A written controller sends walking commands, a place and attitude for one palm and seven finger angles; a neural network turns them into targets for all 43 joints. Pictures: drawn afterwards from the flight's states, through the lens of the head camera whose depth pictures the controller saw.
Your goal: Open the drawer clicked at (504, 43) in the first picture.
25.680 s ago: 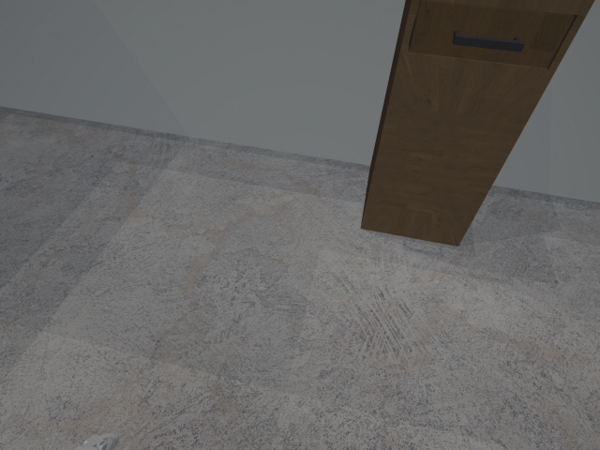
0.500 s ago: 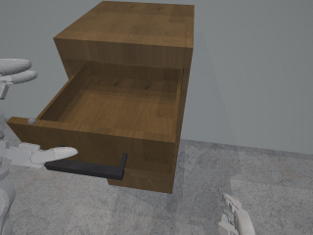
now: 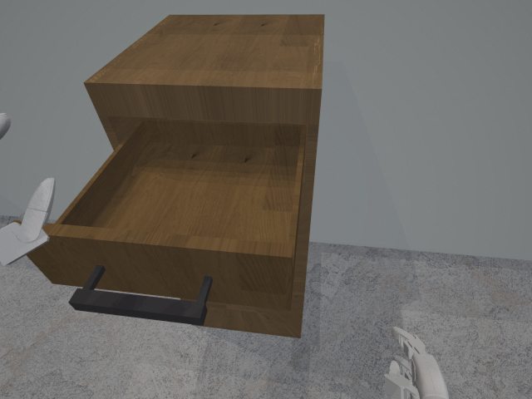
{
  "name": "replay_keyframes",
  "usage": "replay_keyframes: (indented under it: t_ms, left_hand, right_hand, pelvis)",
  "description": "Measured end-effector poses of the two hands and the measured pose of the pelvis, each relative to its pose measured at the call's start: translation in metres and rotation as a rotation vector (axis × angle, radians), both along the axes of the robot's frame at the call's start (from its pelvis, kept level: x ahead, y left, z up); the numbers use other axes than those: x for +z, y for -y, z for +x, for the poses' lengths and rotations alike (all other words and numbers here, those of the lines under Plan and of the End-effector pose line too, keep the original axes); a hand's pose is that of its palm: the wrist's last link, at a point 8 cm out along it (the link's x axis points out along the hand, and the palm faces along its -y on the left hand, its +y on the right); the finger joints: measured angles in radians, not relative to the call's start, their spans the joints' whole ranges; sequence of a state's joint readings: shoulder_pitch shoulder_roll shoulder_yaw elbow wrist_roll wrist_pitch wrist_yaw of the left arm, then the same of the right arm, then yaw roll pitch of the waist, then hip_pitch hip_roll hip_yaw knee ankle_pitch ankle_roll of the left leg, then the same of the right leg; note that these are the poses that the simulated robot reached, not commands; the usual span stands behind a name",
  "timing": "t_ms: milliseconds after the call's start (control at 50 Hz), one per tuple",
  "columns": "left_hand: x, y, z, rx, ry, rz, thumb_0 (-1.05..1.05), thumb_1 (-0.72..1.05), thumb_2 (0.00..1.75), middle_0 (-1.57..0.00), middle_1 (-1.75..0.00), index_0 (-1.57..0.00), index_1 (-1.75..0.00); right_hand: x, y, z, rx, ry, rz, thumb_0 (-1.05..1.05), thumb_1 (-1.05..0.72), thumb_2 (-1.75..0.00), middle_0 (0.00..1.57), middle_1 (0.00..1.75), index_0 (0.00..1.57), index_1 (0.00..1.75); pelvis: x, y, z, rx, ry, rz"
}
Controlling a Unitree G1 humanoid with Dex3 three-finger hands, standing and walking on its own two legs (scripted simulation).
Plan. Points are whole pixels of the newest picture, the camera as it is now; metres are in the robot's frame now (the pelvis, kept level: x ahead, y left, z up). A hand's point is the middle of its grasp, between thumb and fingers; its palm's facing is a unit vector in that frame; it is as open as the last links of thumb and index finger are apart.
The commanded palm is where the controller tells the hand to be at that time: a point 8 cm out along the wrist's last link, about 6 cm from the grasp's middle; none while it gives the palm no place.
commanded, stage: draw the hand back to the body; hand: left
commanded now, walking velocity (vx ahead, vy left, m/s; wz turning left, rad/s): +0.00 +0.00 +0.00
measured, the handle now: (145, 292) +0.22 +0.20 +0.09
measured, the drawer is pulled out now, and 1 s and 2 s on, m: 0.30 0.30 0.30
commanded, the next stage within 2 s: step back with the hand held close in 0.24 s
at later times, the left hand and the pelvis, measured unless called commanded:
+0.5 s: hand (35, 219) +0.18 +0.22 +0.28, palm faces +0.51 -0.75 -0.42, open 7.4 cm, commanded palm +0.11 +0.27 +0.28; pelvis -0.01 -0.01 +0.00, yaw +1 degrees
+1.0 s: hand out of the picture +0.11 +0.25 +0.28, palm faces +0.56 -0.71 -0.43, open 7.4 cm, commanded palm +0.04 +0.30 +0.28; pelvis -0.09 +0.02 -0.01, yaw +1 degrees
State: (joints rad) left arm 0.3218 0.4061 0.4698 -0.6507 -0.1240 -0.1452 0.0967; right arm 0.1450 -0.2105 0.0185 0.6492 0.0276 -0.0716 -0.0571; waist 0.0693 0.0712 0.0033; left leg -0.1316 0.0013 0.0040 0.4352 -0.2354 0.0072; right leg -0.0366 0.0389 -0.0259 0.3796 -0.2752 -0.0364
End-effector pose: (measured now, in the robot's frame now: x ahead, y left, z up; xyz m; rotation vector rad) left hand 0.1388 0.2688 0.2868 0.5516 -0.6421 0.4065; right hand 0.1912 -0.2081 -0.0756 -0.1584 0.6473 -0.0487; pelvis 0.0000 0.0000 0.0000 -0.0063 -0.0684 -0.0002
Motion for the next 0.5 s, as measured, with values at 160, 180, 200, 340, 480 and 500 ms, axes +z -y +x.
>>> replay_keyframes:
  t_ms: [160,180,200,340,480,500]
  left_hand:
    - [0.0,0.006,-0.005,0.005,0.014,-0.018,0.0,0.76,0.85,-0.22,-0.38,-0.22,-0.38]
    - [0.0,0.007,-0.005,0.005,0.014,-0.018,0.0,0.78,0.86,-0.22,-0.36,-0.21,-0.36]
    - [0.0,0.007,-0.005,0.005,0.015,-0.017,0.0,0.8,0.86,-0.22,-0.35,-0.21,-0.35]
    - [0.0,0.012,-0.007,0.004,0.008,-0.011,0.01,0.87,0.89,-0.22,-0.31,-0.21,-0.31]
    - [0.006,0.011,-0.003,0.003,0.018,0.086,0.01,0.88,0.9,-0.21,-0.3,-0.21,-0.3]
    - [0.005,0.011,-0.002,-0.004,0.01,0.095,0.01,0.88,0.9,-0.21,-0.3,-0.21,-0.3]
  right_hand:
    - [0.001,-0.001,0.004,0.03,0.007,0.001,0.02,-0.9,-0.9,0.2,0.3,0.2,0.3]
    - [0.001,0.0,0.003,0.03,0.006,0.002,0.02,-0.9,-0.9,0.2,0.3,0.2,0.3]
    - [0.001,0.001,0.003,0.03,0.005,0.001,0.02,-0.9,-0.9,0.2,0.3,0.2,0.3]
    - [-0.002,0.011,-0.005,0.013,-0.009,-0.002,0.02,-0.9,-0.9,0.2,0.3,0.2,0.3]
    - [-0.003,0.026,-0.019,-0.019,-0.048,-0.025,0.02,-0.9,-0.9,0.2,0.3,0.2,0.3]
    - [-0.003,0.028,-0.022,-0.03,-0.055,-0.03,0.02,-0.9,-0.9,0.2,0.3,0.2,0.3]
  pelvis:
    - [0.0,0.006,-0.002,0.009,0.005,0.001]
    - [0.0,0.007,-0.002,0.009,0.005,0.002]
    - [0.0,0.008,-0.002,0.009,0.006,0.002]
    - [0.0,0.013,-0.005,0.009,0.008,0.002]
    - [-0.001,0.014,-0.012,0.021,-0.049,-0.015]
    - [-0.002,0.013,-0.014,0.02,-0.057,-0.016]
